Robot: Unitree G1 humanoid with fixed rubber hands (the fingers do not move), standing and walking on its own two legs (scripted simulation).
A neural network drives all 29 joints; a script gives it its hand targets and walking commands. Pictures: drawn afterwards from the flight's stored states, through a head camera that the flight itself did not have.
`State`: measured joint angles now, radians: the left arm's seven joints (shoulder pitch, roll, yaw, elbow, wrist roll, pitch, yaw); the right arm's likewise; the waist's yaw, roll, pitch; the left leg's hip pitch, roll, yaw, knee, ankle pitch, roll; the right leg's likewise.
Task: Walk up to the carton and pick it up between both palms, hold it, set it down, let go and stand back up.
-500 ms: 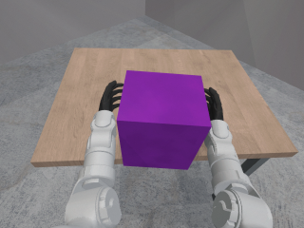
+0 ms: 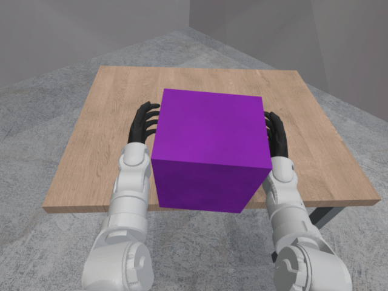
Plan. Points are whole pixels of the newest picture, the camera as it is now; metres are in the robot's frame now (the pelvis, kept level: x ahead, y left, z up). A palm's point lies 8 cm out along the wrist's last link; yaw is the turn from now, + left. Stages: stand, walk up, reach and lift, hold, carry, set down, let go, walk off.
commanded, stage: reach and lift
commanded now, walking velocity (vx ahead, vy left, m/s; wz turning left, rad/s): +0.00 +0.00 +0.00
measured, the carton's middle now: (205, 157) +0.39 +0.02 +0.06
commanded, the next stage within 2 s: none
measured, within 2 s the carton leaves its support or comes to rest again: neither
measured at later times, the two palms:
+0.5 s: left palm (138, 132) +0.39 +0.16 +0.13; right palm (280, 144) +0.38 -0.13 +0.13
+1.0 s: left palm (126, 120) +0.36 +0.17 +0.18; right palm (288, 130) +0.37 -0.12 +0.19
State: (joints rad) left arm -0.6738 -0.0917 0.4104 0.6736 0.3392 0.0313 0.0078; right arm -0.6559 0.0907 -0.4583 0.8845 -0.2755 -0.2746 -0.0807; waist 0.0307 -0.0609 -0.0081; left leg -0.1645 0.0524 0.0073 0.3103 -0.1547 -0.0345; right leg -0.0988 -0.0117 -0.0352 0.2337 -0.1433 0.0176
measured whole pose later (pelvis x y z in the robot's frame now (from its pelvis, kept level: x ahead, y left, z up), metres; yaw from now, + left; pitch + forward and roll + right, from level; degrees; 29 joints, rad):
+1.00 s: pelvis -0.02 +0.00 +0.00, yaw +2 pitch -8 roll -1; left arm -0.72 -0.02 0.30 0.35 0.34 0.55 0.00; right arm -0.77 -0.02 -0.13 0.77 0.10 0.09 -0.16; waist -0.06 -0.10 0.05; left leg -0.03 0.04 -0.01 0.32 -0.15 -0.02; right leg 0.04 -0.03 -0.08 0.26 -0.16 0.02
